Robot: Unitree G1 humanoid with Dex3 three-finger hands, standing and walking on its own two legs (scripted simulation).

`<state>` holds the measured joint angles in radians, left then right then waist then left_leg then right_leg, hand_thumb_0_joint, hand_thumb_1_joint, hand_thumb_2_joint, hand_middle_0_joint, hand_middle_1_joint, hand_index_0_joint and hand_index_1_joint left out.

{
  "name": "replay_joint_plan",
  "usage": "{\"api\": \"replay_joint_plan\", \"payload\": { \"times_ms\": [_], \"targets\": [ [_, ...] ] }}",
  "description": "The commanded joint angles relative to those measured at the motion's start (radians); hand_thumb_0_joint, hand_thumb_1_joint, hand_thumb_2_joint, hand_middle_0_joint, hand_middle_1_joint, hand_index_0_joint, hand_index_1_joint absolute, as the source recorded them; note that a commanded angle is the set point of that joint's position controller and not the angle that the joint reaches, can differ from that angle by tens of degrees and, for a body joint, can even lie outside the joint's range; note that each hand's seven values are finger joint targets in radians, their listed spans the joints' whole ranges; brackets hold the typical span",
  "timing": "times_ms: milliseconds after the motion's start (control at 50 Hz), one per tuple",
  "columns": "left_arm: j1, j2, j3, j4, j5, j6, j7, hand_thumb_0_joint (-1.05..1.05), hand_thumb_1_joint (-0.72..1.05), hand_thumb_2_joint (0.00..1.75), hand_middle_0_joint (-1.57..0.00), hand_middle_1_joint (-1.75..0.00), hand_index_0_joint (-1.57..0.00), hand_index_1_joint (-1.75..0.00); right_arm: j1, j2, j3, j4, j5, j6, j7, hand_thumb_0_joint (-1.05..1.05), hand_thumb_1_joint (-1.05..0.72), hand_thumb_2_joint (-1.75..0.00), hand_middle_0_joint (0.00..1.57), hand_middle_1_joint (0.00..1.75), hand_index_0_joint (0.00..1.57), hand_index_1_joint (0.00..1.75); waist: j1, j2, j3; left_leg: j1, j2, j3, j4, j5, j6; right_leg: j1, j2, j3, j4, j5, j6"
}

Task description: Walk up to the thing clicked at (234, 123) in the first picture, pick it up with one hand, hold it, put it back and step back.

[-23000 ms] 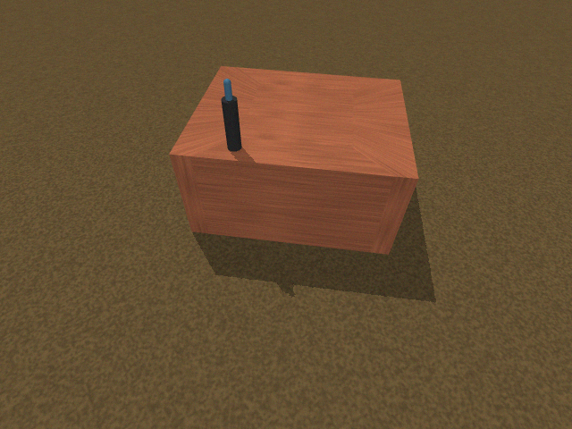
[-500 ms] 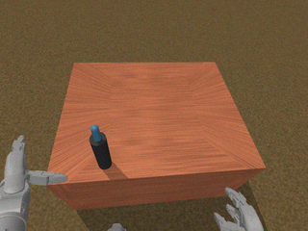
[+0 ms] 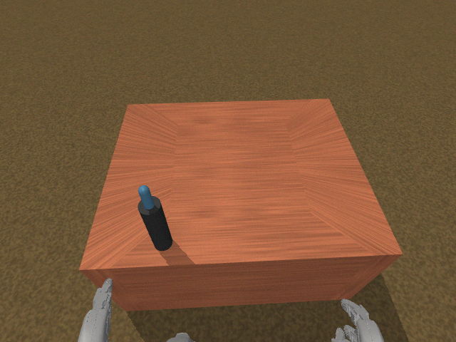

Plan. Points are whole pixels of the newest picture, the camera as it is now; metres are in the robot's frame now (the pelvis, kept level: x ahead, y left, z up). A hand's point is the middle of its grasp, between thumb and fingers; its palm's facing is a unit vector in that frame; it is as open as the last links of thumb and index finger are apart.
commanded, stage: home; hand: left
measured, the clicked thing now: (154, 218) +0.44 +0.20 -0.15
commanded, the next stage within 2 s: stand in 1.88 s
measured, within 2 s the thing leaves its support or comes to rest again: neither
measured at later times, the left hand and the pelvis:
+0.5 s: hand out of the picture +0.12 +0.23 -0.11, palm faces -0.06 -0.92 -0.40, open 17.5 cm; pelvis +0.01 +0.00 +0.01, yaw +0 degrees
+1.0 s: hand out of the picture +0.05 +0.27 -0.11, palm faces -0.03 -0.92 -0.38, open 17.5 cm; pelvis +0.01 +0.01 +0.04, yaw +1 degrees
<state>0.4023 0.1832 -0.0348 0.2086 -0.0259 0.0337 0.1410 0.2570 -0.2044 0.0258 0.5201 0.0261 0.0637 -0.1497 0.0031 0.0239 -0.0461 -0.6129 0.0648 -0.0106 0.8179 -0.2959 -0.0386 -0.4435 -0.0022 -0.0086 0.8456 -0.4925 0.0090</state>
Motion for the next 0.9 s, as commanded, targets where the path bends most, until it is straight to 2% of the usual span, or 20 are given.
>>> {"api": "replay_joint_plan", "payload": {
  "times_ms": [0, 20, 60, 80, 100, 140, 160, 240, 260, 280, 300, 320, 360, 420, 500, 580, 640, 660, 700, 880],
  "targets": [
    [-0.066, 0.147, 0.088, -0.190, 0.014, -0.064, 0.020, 0.00, -0.60, 0.02, -0.04, -0.04, -0.04, -0.04, -0.090, -0.110, -0.037, -0.149, -0.014, -0.070, -0.020, 0.00, -0.87, -0.89, 0.20, 0.30, 0.20, 0.30, -0.003, -0.015, -0.104, 0.237, -0.042, 0.064, -0.102, -0.003, 0.047, -0.113, 0.002, 0.003, -0.227, 0.134, 0.009],
    [-0.035, 0.111, 0.068, -0.137, 0.012, -0.057, 0.019, 0.00, -0.60, 0.03, -0.04, -0.04, -0.04, -0.04, -0.091, -0.109, -0.035, -0.146, -0.014, -0.076, -0.016, 0.00, -0.88, -0.89, 0.20, 0.30, 0.20, 0.30, -0.009, -0.017, -0.079, 0.232, -0.041, 0.066, -0.105, -0.005, 0.046, -0.119, 0.005, -0.001, -0.226, 0.131, 0.009],
    [-0.044, 0.096, 0.057, -0.147, 0.009, -0.056, 0.016, 0.00, -0.59, 0.03, -0.04, -0.04, -0.04, -0.05, -0.096, -0.108, -0.035, -0.146, -0.014, -0.085, -0.013, 0.00, -0.88, -0.90, 0.20, 0.30, 0.20, 0.30, -0.011, -0.015, -0.079, 0.237, -0.041, 0.064, -0.108, -0.002, 0.045, -0.119, 0.006, -0.009, -0.227, 0.139, 0.009],
    [0.009, 0.079, 0.047, -0.102, 0.010, -0.051, 0.012, 0.00, -0.59, 0.03, -0.05, -0.04, -0.04, -0.05, -0.102, -0.109, -0.037, -0.145, -0.013, -0.088, -0.012, 0.00, -0.88, -0.89, 0.20, 0.30, 0.20, 0.30, -0.005, -0.034, -0.067, 0.228, -0.043, 0.064, -0.103, 0.016, 0.048, -0.108, 0.004, -0.010, -0.232, 0.163, 0.013],
    [-0.041, 0.114, 0.066, -0.171, 0.009, -0.057, 0.014, 0.00, -0.60, 0.02, -0.04, -0.04, -0.04, -0.04, -0.097, -0.113, -0.039, -0.145, -0.011, -0.089, -0.009, 0.00, -0.89, -0.90, 0.20, 0.30, 0.20, 0.30, -0.002, -0.024, -0.084, 0.234, -0.044, 0.062, -0.105, 0.022, 0.046, -0.104, 0.000, -0.002, -0.235, 0.168, 0.013],
    [-0.015, 0.085, 0.047, -0.110, 0.009, -0.053, 0.009, 0.00, -0.61, 0.02, -0.04, -0.04, -0.04, -0.04, -0.103, -0.113, -0.039, -0.144, -0.011, -0.095, -0.004, 0.00, -0.89, -0.90, 0.20, 0.30, 0.20, 0.30, -0.009, -0.047, -0.060, 0.230, -0.041, 0.061, -0.105, 0.036, 0.048, -0.110, 0.006, -0.009, -0.231, 0.183, 0.016],
    [-0.042, 0.124, 0.081, -0.157, 0.009, -0.059, 0.010, 0.00, -0.59, 0.03, -0.04, -0.04, -0.04, -0.05, -0.098, -0.112, -0.043, -0.136, -0.010, -0.098, -0.006, 0.00, -0.88, -0.90, 0.20, 0.30, 0.20, 0.30, -0.003, -0.048, -0.087, 0.241, -0.042, 0.062, -0.095, 0.064, 0.049, -0.093, -0.002, 0.002, -0.234, 0.226, 0.023],
    [-0.098, 0.133, 0.082, -0.164, 0.008, -0.065, 0.006, 0.00, -0.61, 0.01, -0.04, -0.04, -0.04, -0.04, -0.102, -0.116, -0.042, -0.127, -0.011, -0.108, -0.004, 0.00, -0.89, -0.90, 0.20, 0.30, 0.20, 0.30, -0.018, -0.047, -0.057, 0.247, -0.040, 0.061, -0.105, 0.047, 0.050, -0.108, -0.003, 0.006, -0.243, 0.207, 0.022],
    [-0.087, 0.112, 0.070, -0.129, 0.008, -0.062, 0.005, 0.00, -0.61, 0.01, -0.04, -0.04, -0.04, -0.04, -0.104, -0.113, -0.039, -0.124, -0.011, -0.112, -0.003, 0.00, -0.89, -0.90, 0.20, 0.30, 0.20, 0.30, -0.019, -0.065, -0.043, 0.241, -0.039, 0.058, -0.112, 0.022, 0.051, -0.113, 0.001, 0.001, -0.244, 0.172, 0.020],
    [-0.026, 0.303, 0.114, 0.145, 0.123, -0.063, -0.048, 0.00, -0.56, 0.06, -0.05, -0.06, -0.05, -0.06, -0.101, -0.262, -0.093, 0.046, -0.109, -0.092, 0.057, 0.00, -0.89, -0.90, 0.20, 0.30, 0.20, 0.30, -0.003, -0.009, -0.050, 0.352, 0.009, -0.032, -0.118, 0.060, 0.050, -0.062, -0.068, 0.078, -0.246, 0.216, -0.054],
    [-0.014, 0.324, 0.124, 0.177, 0.128, -0.065, -0.068, 0.00, -0.52, 0.07, -0.05, -0.06, -0.05, -0.06, -0.096, -0.272, -0.102, 0.070, -0.116, -0.082, 0.086, 0.00, -0.90, -0.90, 0.20, 0.30, 0.20, 0.30, -0.009, 0.000, -0.087, 0.362, 0.009, -0.030, -0.104, 0.074, 0.070, -0.027, -0.077, 0.084, -0.239, 0.262, -0.065],
    [-0.035, 0.324, 0.124, 0.199, 0.124, -0.067, -0.075, 0.00, -0.54, 0.07, -0.05, -0.06, -0.05, -0.06, -0.118, -0.260, -0.101, 0.076, -0.112, -0.079, 0.100, 0.00, -0.90, -0.90, 0.20, 0.30, 0.20, 0.30, -0.008, -0.004, -0.092, 0.350, 0.004, -0.026, -0.105, 0.073, 0.085, -0.018, -0.079, 0.096, -0.250, 0.252, -0.070],
    [-0.072, 0.308, 0.105, 0.234, 0.107, -0.080, -0.084, 0.00, -0.57, 0.04, -0.05, -0.05, -0.05, -0.05, -0.120, -0.237, -0.092, 0.095, -0.087, -0.083, 0.126, 0.00, -0.90, -0.90, 0.20, 0.30, 0.20, 0.30, -0.005, -0.031, -0.053, 0.342, 0.006, -0.029, -0.154, 0.076, 0.084, -0.006, -0.079, 0.087, -0.266, 0.236, -0.073],
    [-0.115, 0.305, 0.089, 0.306, 0.088, -0.086, -0.095, 0.00, -0.55, 0.06, -0.05, -0.06, -0.05, -0.05, -0.117, -0.251, -0.096, 0.142, -0.070, -0.090, 0.146, 0.00, -0.90, -0.90, 0.20, 0.30, 0.20, 0.30, -0.015, -0.020, -0.003, 0.357, 0.018, -0.043, -0.186, 0.096, 0.081, -0.006, -0.072, 0.077, -0.288, 0.239, -0.062],
    [-0.116, 0.333, 0.090, 0.419, 0.073, -0.084, -0.093, 0.00, -0.56, 0.06, -0.05, -0.06, -0.05, -0.05, -0.114, -0.258, -0.094, 0.217, -0.067, -0.088, 0.146, 0.00, -0.90, -0.90, 0.20, 0.30, 0.20, 0.30, -0.011, -0.018, -0.027, 0.394, 0.018, -0.037, -0.184, 0.282, 0.081, 0.100, -0.078, 0.072, -0.283, 0.428, -0.049],
    [-0.127, 0.356, 0.092, 0.503, 0.065, -0.076, -0.088, 0.00, -0.55, 0.06, -0.05, -0.06, -0.05, -0.06, -0.103, -0.272, -0.087, 0.275, -0.062, -0.080, 0.140, 0.00, -0.90, -0.90, 0.20, 0.30, 0.20, 0.30, -0.013, -0.029, -0.022, 0.423, 0.021, -0.038, -0.217, 0.324, 0.078, 0.150, -0.080, 0.066, -0.314, 0.467, -0.042],
    [-0.132, 0.363, 0.087, 0.561, 0.063, -0.065, -0.089, 0.00, -0.57, 0.04, -0.05, -0.05, -0.05, -0.05, -0.114, -0.295, -0.083, 0.319, -0.060, -0.074, 0.138, 0.00, -0.90, -0.90, 0.20, 0.30, 0.20, 0.30, -0.009, -0.007, 0.034, 0.418, 0.034, -0.063, -0.294, 0.214, 0.075, 0.139, -0.070, 0.058, -0.359, 0.316, -0.042],
    [-0.134, 0.368, 0.089, 0.578, 0.063, -0.064, -0.089, 0.00, -0.56, 0.05, -0.05, -0.06, -0.05, -0.05, -0.118, -0.301, -0.084, 0.331, -0.060, -0.073, 0.137, 0.00, -0.90, -0.90, 0.20, 0.30, 0.20, 0.30, -0.006, 0.001, 0.019, 0.434, 0.034, -0.064, -0.290, 0.237, 0.078, 0.161, -0.076, 0.060, -0.365, 0.350, -0.041],
    [-0.135, 0.370, 0.084, 0.616, 0.061, -0.060, -0.090, 0.00, -0.58, 0.04, -0.05, -0.05, -0.05, -0.05, -0.119, -0.311, -0.080, 0.360, -0.059, -0.070, 0.135, 0.00, -0.90, -0.90, 0.20, 0.30, 0.20, 0.30, -0.008, 0.002, 0.046, 0.428, 0.037, -0.071, -0.330, 0.157, 0.073, 0.163, -0.077, 0.062, -0.402, 0.292, -0.043],
    [-0.168, 0.383, 0.075, 0.744, 0.056, -0.054, -0.102, 0.00, -0.58, 0.04, -0.05, -0.05, -0.05, -0.05, -0.129, -0.321, -0.064, 0.453, -0.050, -0.072, 0.135, 0.00, -0.90, -0.90, 0.20, 0.30, 0.20, 0.30, -0.010, 0.001, 0.089, 0.434, 0.042, -0.095, -0.437, 0.087, 0.058, 0.219, -0.088, 0.066, -0.487, 0.231, -0.034]
  ]
}}
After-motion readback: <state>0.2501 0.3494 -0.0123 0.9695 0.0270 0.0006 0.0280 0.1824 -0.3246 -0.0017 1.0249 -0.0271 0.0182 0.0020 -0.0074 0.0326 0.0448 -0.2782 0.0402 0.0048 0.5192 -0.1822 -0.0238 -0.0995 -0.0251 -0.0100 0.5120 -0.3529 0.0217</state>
